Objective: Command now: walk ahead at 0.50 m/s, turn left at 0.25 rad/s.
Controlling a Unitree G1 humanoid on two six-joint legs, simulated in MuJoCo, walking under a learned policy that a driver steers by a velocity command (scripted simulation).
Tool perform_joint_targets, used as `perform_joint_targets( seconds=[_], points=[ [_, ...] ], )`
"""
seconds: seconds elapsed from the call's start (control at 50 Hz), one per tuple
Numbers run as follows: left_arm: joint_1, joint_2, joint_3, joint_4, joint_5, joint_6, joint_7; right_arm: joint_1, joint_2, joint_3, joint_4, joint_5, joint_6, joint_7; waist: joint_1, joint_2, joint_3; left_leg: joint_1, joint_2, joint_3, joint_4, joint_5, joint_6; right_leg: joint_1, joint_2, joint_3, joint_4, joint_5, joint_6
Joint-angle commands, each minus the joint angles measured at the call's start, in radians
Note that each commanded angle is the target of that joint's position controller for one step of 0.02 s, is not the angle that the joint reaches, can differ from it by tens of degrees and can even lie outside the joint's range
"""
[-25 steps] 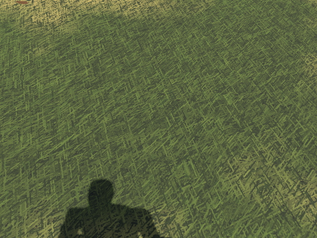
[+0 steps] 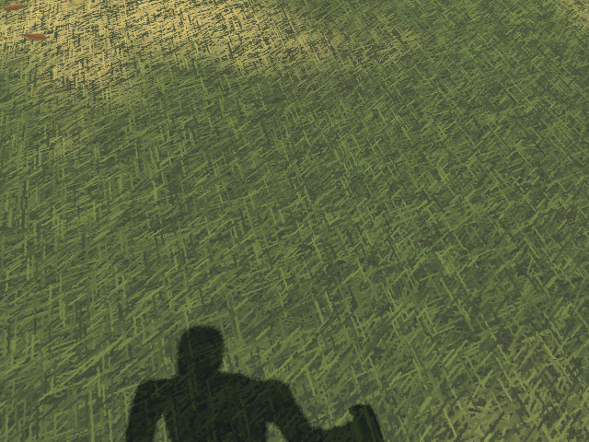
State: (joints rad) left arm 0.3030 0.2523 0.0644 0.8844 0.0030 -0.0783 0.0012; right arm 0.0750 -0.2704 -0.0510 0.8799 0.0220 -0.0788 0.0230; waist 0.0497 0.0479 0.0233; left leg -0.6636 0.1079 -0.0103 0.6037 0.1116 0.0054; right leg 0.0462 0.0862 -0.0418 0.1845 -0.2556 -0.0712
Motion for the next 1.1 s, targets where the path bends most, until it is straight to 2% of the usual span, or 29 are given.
perform_joint_targets(
  seconds=[0.02,0.08,0.12,0.14,0.16,0.18,0.2,0.22,0.24,0.28,0.36,0.42,0.48,0.56,0.58,0.6,0.62,0.64,0.68,0.72,0.76,0.82,0.88,0.9,0.92,0.94,0.96,1.02,1.1],
  points=[
    [0.050,0.154,0.038,-0.007,-0.002,0.001,0.008,-0.145,-0.066,-0.004,-0.102,0.007,-0.018,0.020,0.031,-0.096,0.061,-0.027,-0.030,0.004,-0.053,-0.023,0.038,0.028,-0.313,0.032,-0.027,0.398,-0.107],
    [0.013,0.180,0.045,-0.014,-0.004,0.018,0.021,-0.087,-0.097,-0.017,-0.109,0.001,-0.018,0.040,-0.021,-0.134,0.002,0.064,-0.087,0.054,-0.054,-0.164,0.085,0.112,-0.334,-0.009,0.114,0.771,-0.071],
    [-0.021,0.194,0.045,-0.031,-0.002,0.037,0.033,0.126,-0.164,-0.056,-0.062,-0.004,-0.008,0.035,-0.138,-0.136,-0.125,0.346,-0.167,0.106,-0.077,-0.191,0.129,0.070,-0.289,-0.064,0.419,1.002,-0.026],
    [-0.009,0.184,0.035,-0.055,0.008,0.035,0.041,0.279,-0.232,-0.082,-0.039,-0.009,-0.001,0.023,-0.194,-0.045,-0.227,0.640,-0.053,-0.088,-0.074,-0.169,0.187,-0.152,-0.253,-0.079,0.708,0.766,0.010],
    [0.102,0.045,-0.009,-0.082,0.027,0.008,0.017,0.332,-0.306,-0.098,-0.038,-0.002,-0.002,0.021,-0.114,0.198,-0.338,1.007,0.192,-0.636,-0.153,-0.342,0.395,-0.609,-0.032,-0.026,1.089,-0.053,0.088],
    [0.033,0.105,-0.003,-0.081,-0.003,-0.032,0.001,0.340,-0.223,-0.073,-0.039,0.003,-0.001,0.019,-0.161,0.139,-0.392,1.084,0.214,-0.805,-0.288,-0.452,0.399,-0.756,-0.017,0.147,1.212,-0.291,0.073],
    [-0.048,0.155,0.008,-0.112,-0.040,-0.059,-0.010,0.288,-0.186,-0.063,-0.052,-0.001,-0.003,0.013,-0.168,0.101,-0.254,0.991,0.188,-0.665,-0.306,-0.434,0.348,-0.842,-0.079,0.166,1.206,-0.226,0.049],
    [-0.101,0.154,0.005,-0.125,-0.039,-0.073,-0.007,0.228,-0.163,-0.057,-0.074,-0.005,-0.006,0.010,-0.143,-0.003,-0.174,0.849,0.148,-0.553,-0.313,-0.362,0.317,-0.819,-0.126,0.154,1.134,-0.151,0.039],
    [-0.129,0.156,0.012,-0.129,-0.015,-0.074,0.000,0.171,-0.137,-0.049,-0.088,-0.009,-0.007,0.010,-0.105,-0.057,-0.097,0.694,0.114,-0.468,-0.330,-0.249,0.300,-0.769,-0.154,0.141,1.035,-0.112,0.047],
    [-0.110,0.156,0.023,-0.138,0.006,-0.052,0.009,0.121,-0.125,-0.040,-0.116,-0.022,-0.007,0.003,-0.048,-0.023,-0.060,0.533,0.076,-0.391,-0.362,-0.040,0.300,-0.657,-0.175,0.135,0.945,-0.093,0.072],
    [-0.129,0.105,0.013,-0.162,0.017,-0.016,0.027,0.132,-0.193,-0.061,-0.129,-0.017,0.006,-0.023,-0.030,-0.003,-0.053,0.374,0.009,-0.217,-0.323,0.359,0.265,-0.571,-0.129,0.076,0.695,0.022,0.138],
    [-0.208,0.086,0.004,-0.186,0.008,-0.009,0.023,0.171,-0.188,-0.065,-0.127,0.003,0.041,-0.043,-0.070,0.036,-0.103,0.360,-0.052,-0.184,-0.273,0.285,0.191,-0.480,-0.067,0.069,0.494,0.242,0.146],
    [-0.277,0.102,0.007,-0.218,-0.001,-0.006,0.013,0.198,-0.174,-0.063,-0.126,0.003,0.067,-0.054,-0.093,0.058,-0.107,0.413,-0.042,-0.266,-0.221,0.122,0.162,-0.466,-0.039,0.100,0.372,0.278,0.146],
    [-0.177,0.146,0.023,-0.190,0.018,-0.029,0.001,0.152,-0.127,-0.047,-0.152,-0.011,0.074,-0.065,-0.033,0.068,-0.123,0.497,-0.042,-0.340,-0.041,0.033,0.118,-0.363,-0.080,0.116,0.214,0.361,0.082],
    [-0.138,0.186,0.029,-0.193,0.039,-0.037,0.008,0.171,-0.085,-0.032,-0.167,-0.025,0.067,-0.063,-0.030,-0.004,-0.195,0.447,-0.102,-0.296,0.105,-0.074,0.079,-0.205,-0.197,0.200,0.226,0.616,0.028],
    [-0.119,0.222,0.027,-0.206,0.063,-0.029,0.014,0.312,-0.046,-0.019,-0.158,-0.033,0.057,-0.060,-0.086,-0.219,-0.279,0.259,-0.223,-0.207,0.338,-0.614,0.022,0.035,-0.410,0.427,0.286,1.042,-0.131],
    [-0.063,0.187,0.026,-0.176,0.042,-0.012,0.010,0.379,-0.092,-0.018,-0.154,-0.020,0.057,-0.053,-0.087,-0.359,-0.368,0.160,-0.222,-0.168,0.495,-0.838,-0.024,0.088,-0.541,0.675,0.253,0.935,-0.265],
    [-0.107,0.131,0.009,-0.196,0.014,-0.005,0.005,0.352,-0.166,-0.037,-0.130,-0.013,0.072,-0.053,-0.071,-0.205,-0.311,0.137,-0.174,-0.199,0.577,-0.803,-0.051,0.028,-0.484,0.640,0.236,0.697,-0.243],
    [-0.170,0.114,-0.004,-0.203,0.015,0.019,-0.001,0.225,-0.172,-0.047,-0.137,-0.012,0.113,-0.066,-0.053,-0.110,-0.188,0.111,-0.147,-0.153,0.595,-0.713,-0.082,-0.117,-0.376,0.471,0.200,0.442,-0.165],
    [-0.226,0.121,-0.007,-0.196,0.022,0.036,-0.002,0.207,-0.129,-0.038,-0.143,-0.014,0.131,-0.068,-0.084,-0.153,-0.113,0.210,-0.115,-0.111,0.444,-0.640,-0.088,-0.281,-0.296,0.362,0.140,0.305,-0.129],
    [-0.233,0.118,-0.004,-0.184,0.022,0.047,0.001,0.220,-0.075,-0.021,-0.129,-0.018,0.125,-0.066,-0.084,-0.203,-0.116,0.316,-0.117,-0.048,0.264,-0.614,-0.091,-0.322,-0.243,0.283,0.125,0.298,-0.117],
    [-0.201,0.134,0.001,-0.162,0.011,0.054,0.008,0.202,-0.078,-0.018,-0.115,-0.019,0.115,-0.061,-0.064,-0.214,-0.150,0.409,-0.109,-0.034,0.057,-0.478,-0.073,-0.285,-0.261,0.291,0.135,0.238,-0.132],
    [-0.171,0.121,-0.007,-0.140,-0.001,0.058,0.009,0.199,-0.097,-0.022,-0.103,-0.034,0.113,-0.052,-0.079,-0.174,-0.117,0.546,-0.102,-0.031,-0.165,-0.284,-0.011,-0.376,-0.229,0.272,0.135,-0.008,-0.060],
    [-0.158,0.106,-0.014,-0.135,0.007,0.051,0.005,0.183,-0.134,-0.025,-0.119,-0.048,0.112,-0.054,-0.068,-0.118,-0.103,0.577,-0.023,-0.111,-0.177,-0.256,0.026,-0.433,-0.204,0.242,0.165,-0.095,-0.008],
    [-0.135,0.093,-0.013,-0.139,0.017,0.044,-0.001,0.161,-0.179,-0.036,-0.110,-0.044,0.113,-0.054,-0.018,0.018,-0.065,0.480,0.011,-0.151,-0.173,-0.365,0.073,-0.426,-0.119,0.144,0.192,-0.137,0.040],
    [-0.172,0.084,-0.017,-0.136,0.025,0.042,-0.001,0.152,-0.116,-0.022,-0.106,-0.043,0.104,-0.048,-0.038,0.045,-0.049,0.369,0.001,-0.156,-0.220,-0.527,0.083,-0.330,-0.093,0.101,0.237,-0.066,0.074],
    [-0.186,0.078,-0.016,-0.133,0.022,0.043,0.001,0.139,-0.082,-0.010,-0.103,-0.050,0.094,-0.045,-0.035,0.053,-0.026,0.317,-0.010,-0.154,-0.248,-0.583,0.066,-0.286,-0.092,0.099,0.260,-0.007,0.079],
    [-0.151,0.089,-0.011,-0.104,0.015,0.050,0.011,0.136,-0.089,-0.008,-0.092,-0.043,0.062,-0.044,-0.027,0.042,-0.002,0.309,-0.033,-0.128,-0.227,-0.470,0.026,-0.258,-0.106,0.113,0.277,0.090,0.057],
    [-0.143,0.088,-0.009,-0.073,0.010,0.051,0.013,0.179,-0.090,-0.006,-0.067,-0.032,0.053,-0.048,-0.041,-0.008,-0.021,0.357,-0.047,-0.111,-0.188,-0.349,0.024,-0.246,-0.111,0.116,0.288,0.181,0.053]
  ],
)
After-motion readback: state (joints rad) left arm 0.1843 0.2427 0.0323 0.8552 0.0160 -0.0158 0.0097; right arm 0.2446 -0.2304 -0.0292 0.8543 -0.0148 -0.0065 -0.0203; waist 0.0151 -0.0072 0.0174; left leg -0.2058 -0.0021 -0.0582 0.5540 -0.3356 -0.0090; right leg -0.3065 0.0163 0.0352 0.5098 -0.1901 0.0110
